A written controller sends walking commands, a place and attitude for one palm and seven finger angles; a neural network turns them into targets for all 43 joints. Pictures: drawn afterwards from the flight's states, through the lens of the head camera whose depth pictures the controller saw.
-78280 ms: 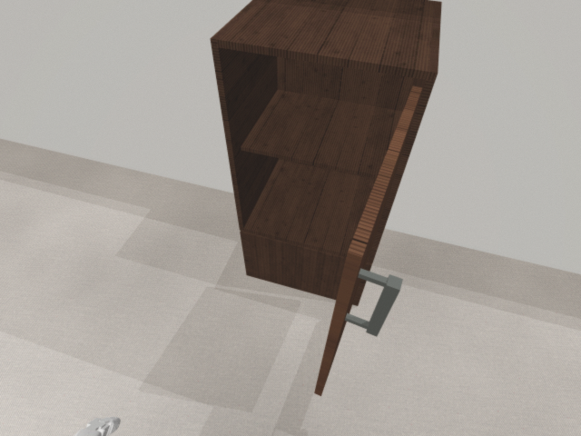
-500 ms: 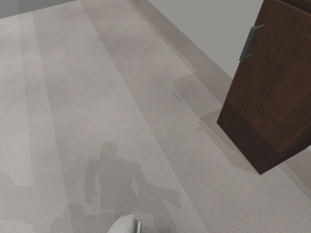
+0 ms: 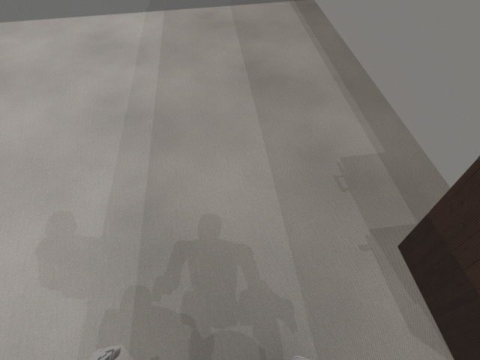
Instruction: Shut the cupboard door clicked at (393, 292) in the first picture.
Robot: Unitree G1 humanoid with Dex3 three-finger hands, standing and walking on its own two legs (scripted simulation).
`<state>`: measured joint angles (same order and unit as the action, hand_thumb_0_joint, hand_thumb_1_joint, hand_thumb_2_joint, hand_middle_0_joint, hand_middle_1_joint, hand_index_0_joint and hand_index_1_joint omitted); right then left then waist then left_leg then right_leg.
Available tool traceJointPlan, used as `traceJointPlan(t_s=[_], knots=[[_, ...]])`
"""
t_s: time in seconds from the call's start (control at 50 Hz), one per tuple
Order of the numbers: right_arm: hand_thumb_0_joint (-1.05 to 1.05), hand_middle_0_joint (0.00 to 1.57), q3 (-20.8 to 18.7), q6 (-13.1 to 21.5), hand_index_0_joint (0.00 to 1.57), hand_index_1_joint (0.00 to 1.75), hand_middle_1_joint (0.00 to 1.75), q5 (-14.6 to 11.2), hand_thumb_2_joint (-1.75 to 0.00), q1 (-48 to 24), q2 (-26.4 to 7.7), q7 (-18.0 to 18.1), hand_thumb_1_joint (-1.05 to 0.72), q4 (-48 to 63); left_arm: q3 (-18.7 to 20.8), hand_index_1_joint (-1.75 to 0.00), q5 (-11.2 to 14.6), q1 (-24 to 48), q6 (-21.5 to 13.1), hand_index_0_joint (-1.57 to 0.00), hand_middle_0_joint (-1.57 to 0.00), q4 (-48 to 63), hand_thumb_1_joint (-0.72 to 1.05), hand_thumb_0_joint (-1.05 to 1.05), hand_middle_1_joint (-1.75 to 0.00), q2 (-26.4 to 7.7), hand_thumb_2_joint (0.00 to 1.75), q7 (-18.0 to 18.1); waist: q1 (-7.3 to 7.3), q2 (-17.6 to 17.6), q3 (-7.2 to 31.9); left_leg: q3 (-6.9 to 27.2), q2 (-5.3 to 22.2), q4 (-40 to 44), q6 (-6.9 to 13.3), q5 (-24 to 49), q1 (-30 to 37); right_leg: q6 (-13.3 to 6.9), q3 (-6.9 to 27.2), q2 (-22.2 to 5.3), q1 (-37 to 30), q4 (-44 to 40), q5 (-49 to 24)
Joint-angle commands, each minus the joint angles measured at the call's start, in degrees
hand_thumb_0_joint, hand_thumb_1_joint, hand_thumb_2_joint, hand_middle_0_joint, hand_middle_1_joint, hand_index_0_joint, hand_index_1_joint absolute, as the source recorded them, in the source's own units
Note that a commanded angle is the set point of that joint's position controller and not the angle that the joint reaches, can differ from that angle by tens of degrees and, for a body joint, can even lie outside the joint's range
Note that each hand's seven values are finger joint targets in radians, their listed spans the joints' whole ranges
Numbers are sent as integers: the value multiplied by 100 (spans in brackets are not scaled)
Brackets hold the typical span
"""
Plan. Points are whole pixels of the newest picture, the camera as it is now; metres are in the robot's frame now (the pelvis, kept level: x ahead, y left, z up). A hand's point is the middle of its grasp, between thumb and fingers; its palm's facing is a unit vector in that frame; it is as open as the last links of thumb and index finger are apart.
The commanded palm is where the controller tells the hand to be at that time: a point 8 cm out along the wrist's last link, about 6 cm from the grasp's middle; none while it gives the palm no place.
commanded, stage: walk to a spot facing it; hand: left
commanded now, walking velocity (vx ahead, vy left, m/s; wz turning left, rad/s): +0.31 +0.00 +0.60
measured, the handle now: out of the picture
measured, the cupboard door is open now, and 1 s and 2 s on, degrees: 2 2 2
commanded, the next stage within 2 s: turn to face it in 0.58 s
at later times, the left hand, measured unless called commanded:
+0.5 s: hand out of the picture +0.04 +0.20 -0.18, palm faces +0.40 -0.90 -0.18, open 7.3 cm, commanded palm none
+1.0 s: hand (128, 256) +0.35 +0.29 -0.16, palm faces +0.31 -0.93 -0.19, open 7.4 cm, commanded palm none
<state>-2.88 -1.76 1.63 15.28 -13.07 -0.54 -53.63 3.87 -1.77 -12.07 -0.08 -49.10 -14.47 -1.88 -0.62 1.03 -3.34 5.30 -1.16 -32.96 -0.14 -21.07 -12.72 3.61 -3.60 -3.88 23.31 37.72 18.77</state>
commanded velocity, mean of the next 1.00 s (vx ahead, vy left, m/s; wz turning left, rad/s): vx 0.19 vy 0.00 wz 0.11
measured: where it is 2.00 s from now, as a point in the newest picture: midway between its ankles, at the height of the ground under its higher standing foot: (213, 311)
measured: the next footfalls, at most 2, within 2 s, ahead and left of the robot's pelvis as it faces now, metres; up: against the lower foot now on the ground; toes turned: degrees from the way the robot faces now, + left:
left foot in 0.46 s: +0.25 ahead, +0.17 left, +0.00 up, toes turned +28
right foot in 0.92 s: +0.45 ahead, +0.03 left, +0.00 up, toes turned +17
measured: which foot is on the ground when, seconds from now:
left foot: down 0.00-0.00, up 0.02-0.44, down 0.46-0.94, up 0.96-1.00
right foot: down 0.00-0.46, up 0.48-0.90, down 0.92-1.00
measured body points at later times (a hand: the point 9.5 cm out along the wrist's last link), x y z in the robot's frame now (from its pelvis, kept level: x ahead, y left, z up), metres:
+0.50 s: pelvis +0.16 +0.05 -0.02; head +0.21 +0.09 +0.43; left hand +0.02 +0.25 -0.17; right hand +0.39 -0.12 -0.14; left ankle +0.21 +0.15 -0.73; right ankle +0.07 -0.12 -0.69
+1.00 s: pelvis +0.33 +0.10 +0.00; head +0.37 +0.10 +0.44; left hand +0.33 +0.34 -0.15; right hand +0.40 -0.11 -0.17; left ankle +0.21 +0.15 -0.69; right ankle +0.41 +0.02 -0.73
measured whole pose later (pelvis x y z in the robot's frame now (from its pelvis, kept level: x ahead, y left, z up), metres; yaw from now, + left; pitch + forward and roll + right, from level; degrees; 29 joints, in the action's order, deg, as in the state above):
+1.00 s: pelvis +0.33 +0.10 +0.00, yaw +18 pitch +0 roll +0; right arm -1.9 -1.1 0.4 15.2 -9.3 1.8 -60.4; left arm 1.8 -1.4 -10.2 -0.6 -54.4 -8.1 0.0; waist -0.9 1.7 -5.9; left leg -4.8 0.2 -50.7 0.1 -30.8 -14.2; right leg -2.0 -2.4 0.7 21.5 35.1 13.7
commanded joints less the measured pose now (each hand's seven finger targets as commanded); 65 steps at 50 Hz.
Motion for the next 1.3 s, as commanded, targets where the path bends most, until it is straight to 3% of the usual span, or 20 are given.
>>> traceJointPlan(t_s=[0.0,0.02,0.06,0.12,0.32,0.4,0.42,0.44,0.46,0.56,0.86,0.9,0.92,0.98,1.04,1.2,1.22,1.24,1.26,1.28], knots=[[0,20,-183,223,20,30,30,-72,-90,-722,-384,-15,-90,850,340,-30,-43,-1832,-208,-20,-20,-55,90,0,-30,-1404,90,212,889,-2235,403,-238,-331,-3199,164,-1657,-3272,-840,3496,-2419,-2762,-2970,2708],[0,20,-258,182,20,30,30,8,-90,-537,-611,-34,-90,755,319,-30,-13,-1319,-231,-20,-20,50,90,0,-30,-1260,90,261,498,-1967,170,96,119,-4054,188,-1008,-3175,-980,3752,-2542,-1901,-3164,3462],[0,20,-260,149,20,30,30,53,-90,-554,-499,-118,-90,528,188,-30,-19,-449,-289,-20,-20,177,90,0,-30,-682,90,284,103,-1039,-153,-15,514,-4411,92,164,-2876,-827,2194,-2119,-998,-2975,2323],[0,20,-190,112,20,30,30,3,-90,-345,-199,-205,-90,323,132,-30,-6,-534,-417,-20,-20,6,90,0,-30,-372,90,289,11,-898,158,-403,594,-3857,-30,707,-2617,-724,273,-1581,-1505,-2552,-420],[0,20,-28,186,20,30,30,-7,-90,-1459,48,-345,-90,717,163,-30,-23,-1353,-452,-20,-20,-552,90,0,-30,-514,90,301,347,-863,-68,-1263,534,-1019,155,487,-2424,-793,-983,-1867,-2787,-2032,-2870],[0,20,-147,268,20,30,30,35,-90,-282,-372,-258,-90,508,216,-30,34,-1057,-406,-20,-20,-504,90,0,-30,-833,90,265,-344,-745,617,-1677,-104,-33,485,529,123,-557,-1571,-1717,-1996,23,-4102],[0,20,-282,292,20,30,30,61,-90,598,-887,-180,-90,322,214,-30,55,-994,-390,-20,-20,-365,90,0,-30,-735,90,209,-828,-14,1247,-847,380,409,735,747,1773,-342,-1571,-1435,-843,1608,-2832],[0,20,-489,322,20,30,30,87,-90,1175,-1741,-89,-90,213,151,-30,112,-841,-353,-20,-20,0,90,0,-30,-389,90,107,-971,1633,1589,2152,2279,918,1500,1484,2948,10,-1183,-392,1361,3501,1380],[0,20,-485,279,20,30,30,-23,-90,1355,-1899,-24,-90,101,124,-30,73,-228,-319,-20,-20,305,90,0,-30,-516,90,159,-1043,800,1563,2654,2721,1341,1731,1485,2671,-131,-169,-387,1840,3995,1538],[0,20,-119,475,20,30,30,-10,-90,-230,-796,131,-90,487,142,-30,-46,-671,-143,-20,-20,-206,90,0,-30,-126,90,124,-67,531,443,792,1612,1805,1041,964,143,-80,293,-637,1170,3218,32],[0,20,-45,350,20,30,30,-39,-90,236,-421,281,-90,-371,-23,-30,25,-336,-7,-20,-20,-397,90,0,-30,11,90,179,210,298,80,-753,1443,651,644,3512,387,-376,-14,200,-845,-426,-1220],[0,20,-73,313,20,30,30,-116,-90,192,-317,253,-90,-293,113,-30,-10,-1036,-79,-20,-20,-532,90,0,-30,-492,90,202,484,-593,363,-1086,828,-889,249,2012,-461,-754,1113,-446,-1973,-834,-3507],[0,20,-76,297,20,30,30,-136,-90,280,-117,231,-90,-200,179,-30,3,-1325,-129,-20,-20,-640,90,0,-30,-815,90,231,483,-1462,541,-1482,18,-2415,-76,-817,-1364,-1554,2460,-1643,-2517,-1420,-5033],[0,20,-70,157,20,30,30,-137,-90,-117,-290,274,-90,-78,184,-30,65,-565,-45,-20,-20,-379,90,0,-30,-576,90,369,277,-992,769,-351,358,-3521,-179,-1050,-1758,-1895,2643,-1466,-2028,-1872,-3647],[0,20,-35,55,20,30,30,-75,-90,-52,-45,226,-90,-47,229,-30,20,-122,-5,-20,-20,-188,90,0,-30,-435,90,382,55,-428,877,-496,438,-2844,-240,-520,-1296,-1564,1947,-983,-1293,-1880,-2696],[0,20,-53,162,20,30,30,-139,-90,179,-172,275,-90,208,323,-30,35,162,147,-20,-20,-58,90,0,-30,-641,90,251,-106,-917,900,-600,176,345,-256,467,149,-1084,2193,-434,-580,-1340,-1868],[0,20,-83,233,20,30,30,-119,-90,393,-417,303,-90,184,287,-30,84,284,172,-20,-20,33,90,0,-30,-527,90,231,-241,-436,933,-447,495,1084,-193,723,859,-820,1898,-121,-24,-967,-1351],[0,20,-161,283,20,30,30,-32,-90,356,-950,318,-90,262,229,-30,140,173,188,-20,-20,173,90,0,-30,-185,90,177,-193,1112,890,895,1802,1676,241,1128,1291,-476,1168,681,875,43,80],[0,20,-212,220,20,30,30,5,-90,319,-1231,341,-90,397,201,-30,102,309,188,-20,-20,290,90,0,-30,-239,90,134,-248,1552,577,1528,2771,1847,839,1657,787,-256,491,713,1042,1228,1533],[0,20,-173,231,20,30,30,44,-90,146,-1078,337,-90,395,244,-30,19,400,243,-20,-20,211,90,0,-30,-419,90,129,-199,1297,368,1377,2717,1767,988,2209,479,-210,725,508,1056,2095,1392]])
